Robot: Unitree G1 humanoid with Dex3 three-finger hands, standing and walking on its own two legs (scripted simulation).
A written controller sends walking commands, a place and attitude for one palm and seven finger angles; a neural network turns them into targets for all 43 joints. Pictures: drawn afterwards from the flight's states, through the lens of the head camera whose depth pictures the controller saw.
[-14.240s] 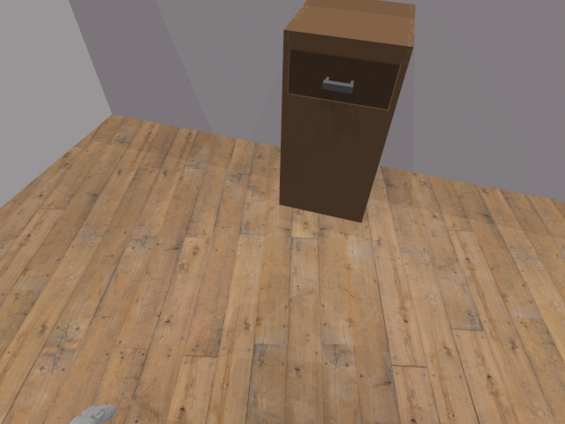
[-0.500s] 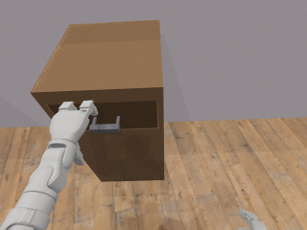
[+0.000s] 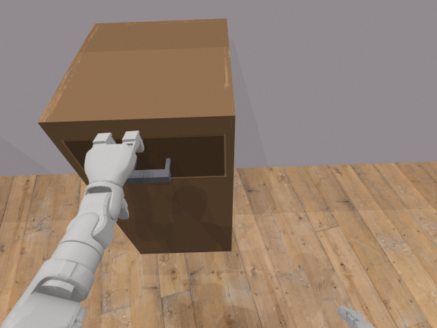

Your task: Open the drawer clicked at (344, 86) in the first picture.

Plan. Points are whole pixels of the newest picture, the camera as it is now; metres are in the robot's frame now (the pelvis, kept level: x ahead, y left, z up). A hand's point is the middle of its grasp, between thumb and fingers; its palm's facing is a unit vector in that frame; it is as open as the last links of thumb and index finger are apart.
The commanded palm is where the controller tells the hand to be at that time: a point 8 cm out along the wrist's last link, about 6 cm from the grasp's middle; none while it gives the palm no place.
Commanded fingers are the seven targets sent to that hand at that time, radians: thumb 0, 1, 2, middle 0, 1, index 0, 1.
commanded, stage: move the hooked fingers above the handle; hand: left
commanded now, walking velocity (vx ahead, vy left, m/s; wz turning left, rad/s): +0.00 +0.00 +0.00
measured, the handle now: (149, 169) +0.47 +0.20 -0.05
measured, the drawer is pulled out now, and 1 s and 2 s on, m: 0.00 0.00 0.00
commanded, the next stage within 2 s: none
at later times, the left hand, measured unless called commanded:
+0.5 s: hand (150, 165) +0.44 +0.17 +0.02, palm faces +0.08 +0.00 -1.00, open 13.4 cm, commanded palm +0.41 +0.20 +0.06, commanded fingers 0.00 -0.50 0.30 -0.30 -1.20 -0.30 -1.20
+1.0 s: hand (149, 166) +0.44 +0.18 +0.02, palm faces +0.07 -0.01 -1.00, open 13.6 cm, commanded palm +0.42 +0.22 +0.05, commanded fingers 0.00 -0.50 0.30 -0.30 -1.20 -0.30 -1.20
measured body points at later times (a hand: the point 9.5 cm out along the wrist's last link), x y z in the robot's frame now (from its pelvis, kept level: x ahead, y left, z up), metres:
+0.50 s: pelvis -0.03 +0.01 -0.01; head +0.04 +0.01 +0.43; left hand +0.43 +0.17 +0.07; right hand +0.00 -0.25 -0.15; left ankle -0.02 +0.09 -0.71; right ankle -0.03 -0.09 -0.71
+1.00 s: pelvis -0.05 +0.01 -0.02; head +0.03 +0.01 +0.43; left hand +0.43 +0.17 +0.07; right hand -0.01 -0.26 -0.14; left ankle -0.02 +0.09 -0.71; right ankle -0.03 -0.09 -0.71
